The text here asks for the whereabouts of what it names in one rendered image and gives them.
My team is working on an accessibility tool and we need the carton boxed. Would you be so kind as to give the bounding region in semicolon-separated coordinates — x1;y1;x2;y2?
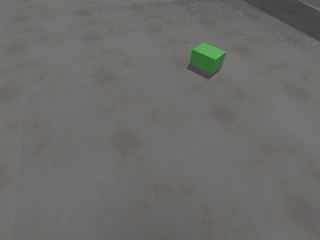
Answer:
190;42;226;74

